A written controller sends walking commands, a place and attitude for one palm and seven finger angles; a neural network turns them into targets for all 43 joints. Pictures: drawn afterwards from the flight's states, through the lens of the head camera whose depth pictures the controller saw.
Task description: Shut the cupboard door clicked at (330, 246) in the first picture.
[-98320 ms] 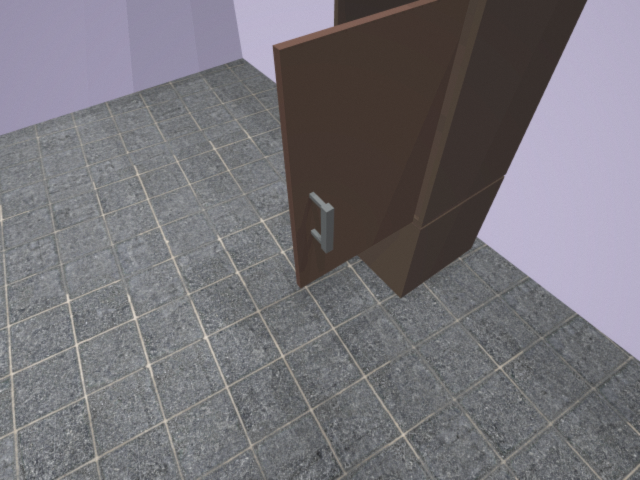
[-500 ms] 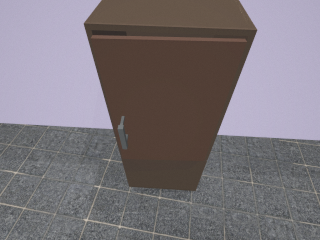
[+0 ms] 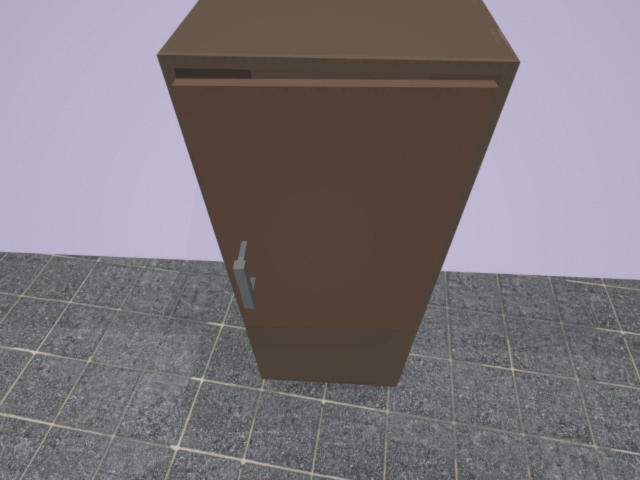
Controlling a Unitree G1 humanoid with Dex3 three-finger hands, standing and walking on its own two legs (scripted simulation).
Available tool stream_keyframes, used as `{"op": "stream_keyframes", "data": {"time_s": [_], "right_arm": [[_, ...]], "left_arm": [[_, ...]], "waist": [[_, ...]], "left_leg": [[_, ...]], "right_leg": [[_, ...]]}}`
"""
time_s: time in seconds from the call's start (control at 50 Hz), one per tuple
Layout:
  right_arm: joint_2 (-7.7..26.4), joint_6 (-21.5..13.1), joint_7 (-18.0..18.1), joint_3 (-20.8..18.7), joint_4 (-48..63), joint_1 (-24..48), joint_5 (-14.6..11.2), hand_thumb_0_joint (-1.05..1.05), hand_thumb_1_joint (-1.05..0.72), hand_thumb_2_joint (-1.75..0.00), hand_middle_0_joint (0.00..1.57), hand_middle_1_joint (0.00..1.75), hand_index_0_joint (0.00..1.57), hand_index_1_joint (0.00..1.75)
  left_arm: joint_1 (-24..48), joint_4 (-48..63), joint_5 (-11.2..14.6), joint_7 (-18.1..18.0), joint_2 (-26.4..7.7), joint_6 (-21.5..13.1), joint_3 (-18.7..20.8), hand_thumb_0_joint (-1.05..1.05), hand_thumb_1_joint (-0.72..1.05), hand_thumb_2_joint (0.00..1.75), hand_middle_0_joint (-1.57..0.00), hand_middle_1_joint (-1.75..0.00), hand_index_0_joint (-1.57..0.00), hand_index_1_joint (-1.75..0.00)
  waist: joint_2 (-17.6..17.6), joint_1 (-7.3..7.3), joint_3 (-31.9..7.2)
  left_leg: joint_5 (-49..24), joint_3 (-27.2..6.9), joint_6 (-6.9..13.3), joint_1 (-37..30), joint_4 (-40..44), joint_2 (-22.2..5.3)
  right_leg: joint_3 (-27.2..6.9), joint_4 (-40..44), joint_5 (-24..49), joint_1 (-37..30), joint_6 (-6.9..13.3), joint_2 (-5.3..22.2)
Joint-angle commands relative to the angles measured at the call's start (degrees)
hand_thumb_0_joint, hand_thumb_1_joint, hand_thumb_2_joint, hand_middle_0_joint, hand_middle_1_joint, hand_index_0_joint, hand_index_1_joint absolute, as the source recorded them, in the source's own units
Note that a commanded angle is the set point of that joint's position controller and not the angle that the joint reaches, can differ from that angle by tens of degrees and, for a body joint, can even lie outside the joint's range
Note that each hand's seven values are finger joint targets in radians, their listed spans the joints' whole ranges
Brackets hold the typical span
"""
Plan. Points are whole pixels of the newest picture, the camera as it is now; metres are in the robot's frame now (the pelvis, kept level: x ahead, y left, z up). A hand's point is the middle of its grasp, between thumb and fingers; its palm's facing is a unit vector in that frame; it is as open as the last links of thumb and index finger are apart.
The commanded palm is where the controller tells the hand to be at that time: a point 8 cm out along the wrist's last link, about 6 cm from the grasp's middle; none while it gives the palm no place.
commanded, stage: raise the hand and make a fist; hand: left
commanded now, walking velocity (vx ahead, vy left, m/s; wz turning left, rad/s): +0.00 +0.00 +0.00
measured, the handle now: (246, 276) +0.47 +0.16 -0.10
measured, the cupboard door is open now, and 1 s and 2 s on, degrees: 2 2 2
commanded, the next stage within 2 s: bring the fist close to the handle in 1.94 s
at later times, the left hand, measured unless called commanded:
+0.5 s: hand out of the picture +0.11 +0.19 -0.09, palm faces +0.09 -1.00 -0.01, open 5.9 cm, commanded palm +0.11 +0.24 -0.07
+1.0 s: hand out of the picture +0.14 +0.21 -0.08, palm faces +0.02 -1.00 -0.02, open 3.6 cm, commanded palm +0.11 +0.26 -0.07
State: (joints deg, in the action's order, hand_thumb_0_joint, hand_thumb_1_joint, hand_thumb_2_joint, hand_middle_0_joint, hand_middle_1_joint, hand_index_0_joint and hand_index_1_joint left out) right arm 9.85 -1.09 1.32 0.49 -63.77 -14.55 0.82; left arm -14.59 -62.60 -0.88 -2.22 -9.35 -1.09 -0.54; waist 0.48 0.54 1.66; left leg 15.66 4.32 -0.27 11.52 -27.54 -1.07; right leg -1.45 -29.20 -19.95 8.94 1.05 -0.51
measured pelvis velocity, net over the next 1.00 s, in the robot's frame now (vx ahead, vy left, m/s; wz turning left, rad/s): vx -0.08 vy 0.03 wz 0.01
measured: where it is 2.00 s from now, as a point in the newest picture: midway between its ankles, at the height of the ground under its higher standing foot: outside the picture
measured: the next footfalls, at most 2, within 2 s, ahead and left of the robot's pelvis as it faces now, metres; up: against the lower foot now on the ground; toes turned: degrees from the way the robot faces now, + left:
none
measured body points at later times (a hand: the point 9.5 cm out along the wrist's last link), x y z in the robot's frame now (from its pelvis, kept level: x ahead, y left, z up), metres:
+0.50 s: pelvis -0.07 -0.01 -0.12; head -0.01 +0.00 +0.32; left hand +0.10 +0.24 -0.09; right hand +0.19 -0.24 -0.16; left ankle -0.01 +0.13 -0.74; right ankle -0.05 -0.10 -0.74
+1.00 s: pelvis -0.08 +0.03 -0.12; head +0.00 +0.05 +0.32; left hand +0.13 +0.27 -0.07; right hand +0.10 -0.21 -0.19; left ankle -0.01 +0.13 -0.74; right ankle -0.05 -0.10 -0.74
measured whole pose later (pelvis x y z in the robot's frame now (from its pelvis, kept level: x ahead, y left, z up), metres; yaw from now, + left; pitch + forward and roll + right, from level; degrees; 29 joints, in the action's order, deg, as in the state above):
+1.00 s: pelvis -0.08 +0.03 -0.12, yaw +0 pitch +18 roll -4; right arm 14.3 -12.0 2.8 -0.5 -30.9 -14.7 -0.2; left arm -24.2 2.2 13.9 11.1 -12.3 -26.0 6.0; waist 1.9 0.5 -9.5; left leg 29.2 -1.5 1.9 63.9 -75.3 -0.5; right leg 3.2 -73.0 -32.6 58.0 -0.7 0.2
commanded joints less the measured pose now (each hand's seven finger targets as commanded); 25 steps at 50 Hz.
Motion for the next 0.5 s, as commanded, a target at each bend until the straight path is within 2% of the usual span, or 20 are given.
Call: {"op": "stream_keyframes", "data": {"time_s": [0.0,0.02,0.04,0.06,0.08,0.1,0.12,0.14,0.16,0.18,0.2,0.22,0.24,0.26,0.28,0.32,0.36,0.44,0.46,0.48], "right_arm": [[7.0,-0.9,0.2,-1.9,6.2,2.5,-0.7,0.00,-0.90,-0.90,0.20,0.30,0.20,0.30],[18.0,-12.5,5.9,-4.2,19.6,-4.7,-1.8,0.00,-0.90,-0.90,0.20,0.30,0.20,0.30],[11.9,-17.3,7.2,-1.1,20.2,0.8,-4.6,0.00,-0.90,-0.90,0.20,0.30,0.20,0.30],[9.0,-19.3,5.8,-1.8,22.5,1.6,-3.9,0.00,-0.90,-0.90,0.20,0.30,0.20,0.30],[8.8,-20.5,3.7,-2.8,21.9,1.7,-3.8,0.00,-0.90,-0.90,0.20,0.30,0.20,0.30],[9.9,-20.5,2.7,-4.9,24.2,2.4,-2.8,0.00,-0.90,-0.90,0.20,0.30,0.20,0.30],[10.7,-20.2,2.2,-5.4,25.4,2.9,-2.1,0.00,-0.90,-0.90,0.20,0.30,0.20,0.30],[10.3,-19.8,1.6,-5.4,26.9,3.8,-1.6,0.00,-0.90,-0.90,0.20,0.30,0.20,0.30],[9.9,-19.6,0.6,-5.6,28.5,4.6,-1.7,0.00,-0.90,-0.90,0.20,0.30,0.20,0.30],[9.9,-19.2,-0.4,-5.7,29.5,4.6,-1.0,0.00,-0.90,-0.90,0.20,0.30,0.20,0.30],[9.7,-18.8,-0.9,-6.4,30.3,5.1,-0.5,0.00,-0.90,-0.90,0.20,0.30,0.20,0.30],[9.6,-18.7,-1.5,-6.7,31.2,6.0,-0.4,0.00,-0.90,-0.90,0.20,0.30,0.20,0.30],[9.5,-18.8,-1.9,-7.0,32.4,7.4,-0.6,0.00,-0.90,-0.90,0.20,0.30,0.20,0.30],[9.5,-18.2,-2.1,-7.3,34.0,7.0,-0.9,0.00,-0.90,-0.90,0.20,0.30,0.20,0.30],[10.1,-17.5,-2.1,-7.3,36.5,7.7,-1.1,0.00,-0.90,-0.90,0.20,0.30,0.20,0.30],[10.5,-16.4,-1.2,-7.1,41.0,8.4,-1.6,0.00,-0.90,-0.90,0.20,0.30,0.20,0.30],[9.9,-15.7,0.1,-6.6,42.8,7.7,-2.1,0.00,-0.90,-0.90,0.20,0.30,0.20,0.30],[10.2,-16.3,1.9,-5.3,43.2,5.9,-1.8,0.00,-0.90,-0.90,0.20,0.30,0.20,0.30],[10.5,-16.5,2.4,-4.9,42.9,5.6,-1.7,0.00,-0.90,-0.90,0.20,0.30,0.20,0.30],[10.6,-16.7,2.8,-4.7,42.3,5.3,-1.7,0.00,-0.90,-0.90,0.20,0.30,0.20,0.30]], "left_arm": [[-8.9,0.2,-0.5,-2.5,-6.8,-1.8,1.8,0.00,0.90,0.90,-0.20,-0.30,-0.20,-0.30],[41.6,93.9,7.7,-3.3,-41.6,-18.8,25.6,0.00,0.90,0.90,-0.20,-0.30,-0.20,-0.30],[-1.5,71.2,7.6,-3.8,-10.1,-13.5,2.1,0.00,0.90,0.90,-0.22,-0.32,-0.22,-0.32],[-15.3,69.6,11.8,-4.4,2.3,-4.9,-0.8,0.00,0.90,0.90,-0.24,-0.34,-0.24,-0.34],[-5.3,66.5,9.9,-4.3,0.1,-5.2,0.0,0.00,0.90,0.90,-0.25,-0.36,-0.25,-0.36],[-5.2,63.1,10.2,-2.9,0.0,-7.0,2.8,0.00,0.90,0.90,-0.27,-0.38,-0.27,-0.38],[-7.7,57.0,10.2,-1.1,-3.4,-10.0,6.9,0.00,0.90,0.90,-0.29,-0.40,-0.29,-0.40],[-13.7,51.3,11.1,1.7,-1.7,-14.3,8.2,0.00,0.90,0.90,-0.31,-0.42,-0.31,-0.42],[-20.3,47.3,11.9,5.5,0.1,-18.8,8.8,0.00,0.90,0.90,-0.33,-0.44,-0.33,-0.44],[-22.8,48.4,13.2,9.5,-0.2,-24.1,10.9,0.00,0.90,0.90,-0.35,-0.46,-0.35,-0.46],[-24.1,47.7,14.1,13.6,-0.4,-29.3,12.0,0.00,0.90,0.90,-0.36,-0.48,-0.36,-0.48],[-21.5,48.2,14.9,17.7,-0.8,-34.2,11.7,0.00,0.90,0.90,-0.38,-0.50,-0.38,-0.50],[-17.5,49.6,15.1,21.6,-2.5,-38.7,11.8,0.00,0.90,0.90,-0.40,-0.52,-0.40,-0.52],[-16.9,50.3,15.9,24.1,-6.0,-40.5,14.8,0.00,0.90,0.90,-0.42,-0.54,-0.42,-0.54],[-17.0,53.0,17.1,25.6,-8.4,-39.9,16.9,0.00,0.90,0.90,-0.44,-0.56,-0.44,-0.56],[-13.0,59.0,19.5,26.4,-8.4,-36.3,16.6,0.00,0.90,0.90,-0.47,-0.60,-0.47,-0.60],[-4.4,66.5,20.8,24.5,-10.7,-34.2,17.4,0.00,0.90,0.90,-0.51,-0.64,-0.51,-0.64],[3.7,80.5,18.8,20.3,-9.9,-35.4,11.7,0.00,0.90,0.90,-0.58,-0.72,-0.58,-0.72],[6.2,82.8,18.2,19.8,-10.2,-35.4,10.6,0.00,0.90,0.90,-0.60,-0.74,-0.60,-0.74],[4.2,81.0,17.5,19.7,-9.8,-34.8,9.7,0.00,0.90,0.90,-0.62,-0.76,-0.62,-0.76]], "waist": [[-5.1,-2.16,1.2],[1.3,6.27,-22.2],[24.5,1.40,-30.1],[22.7,-0.82,-24.7],[7.0,2.53,-9.3],[2.1,1.79,-1.3],[-6.5,1.86,0.9],[-16.1,0.97,1.4],[-14.8,-1.57,-1.5],[-16.0,-3.06,-9.4],[-17.8,-4.62,-13.9],[-16.3,-4.56,-15.4],[-11.5,-4.18,-15.5],[-3.9,-5.28,-16.8],[0.5,-6.02,-20.4],[-2.9,-5.32,-24.3],[-2.2,-3.36,-23.7],[2.9,0.43,-22.3],[1.6,1.76,-22.4],[1.7,1.64,-21.9]], "left_leg": [[-18.9,-2.3,0.4,0.8,-9.6,-5.8],[-27.2,-3.1,2.1,-20.8,-13.8,-2.4],[-36.1,-6.8,2.1,-22.6,-6.5,-2.1],[-41.6,-7.4,0.7,-16.4,-2.3,-2.8],[-33.8,-7.3,0.7,-4.7,-2.5,-2.8],[-21.3,-7.1,0.4,5.1,-6.7,-1.3],[-10.5,-6.4,0.4,12.9,-11.1,0.4],[-6.3,-6.3,0.4,18.9,-14.7,1.1],[-9.3,-5.7,0.0,21.8,-18.2,2.0],[-13.7,-5.1,-0.5,23.8,-22.8,2.8],[-13.1,-4.3,-1.0,27.6,-26.2,3.3],[-9.2,-4.1,-1.4,31.9,-28.8,3.6],[-4.8,-3.8,-1.3,34.9,-31.6,3.6],[-4.8,-3.2,-1.1,36.3,-34.2,3.5],[-4.5,-2.4,-0.6,36.6,-35.6,3.7],[-2.5,-2.6,0.2,38.6,-37.7,3.7],[3.2,-3.1,0.8,42.3,-40.5,2.9],[7.7,-4.7,2.2,39.6,-41.3,1.1],[8.5,-5.5,2.7,39.8,-41.7,0.7],[9.6,-5.9,2.5,40.4,-41.4,0.6]], "right_leg": [[-8.2,6.4,44.9,3.3,-1.2,9.1],[-0.2,-10.1,42.2,3.8,-0.5,3.6],[4.1,-18.6,23.8,10.2,-0.7,0.5],[7.5,-19.5,6.3,13.2,-0.8,0.0],[6.4,-14.2,5.0,19.5,-1.0,0.4],[6.7,-8.2,7.2,21.3,-0.5,0.9],[5.7,-6.5,9.3,23.4,-0.6,1.8],[5.0,-8.2,8.8,26.1,-1.1,2.1],[3.7,-13.1,21.1,24.0,-1.2,2.8],[3.6,-19.7,34.5,22.6,-1.7,3.1],[2.6,-24.6,38.4,22.4,-2.1,2.9],[1.1,-27.4,32.7,25.1,-1.9,2.7],[-0.6,-29.0,23.6,29.9,-1.3,2.6],[-2.6,-30.6,20.7,30.9,-0.3,2.7],[-3.6,-31.0,17.1,30.2,0.2,2.7],[-5.9,-29.9,10.7,30.1,-0.6,2.4],[-8.9,-26.9,-1.4,33.6,-1.4,2.4],[-5.8,-26.0,-13.5,42.1,-0.1,0.8],[-4.7,-27.0,-14.9,44.1,0.0,0.1],[-4.1,-27.1,-16.2,45.0,0.2,-0.1]]}}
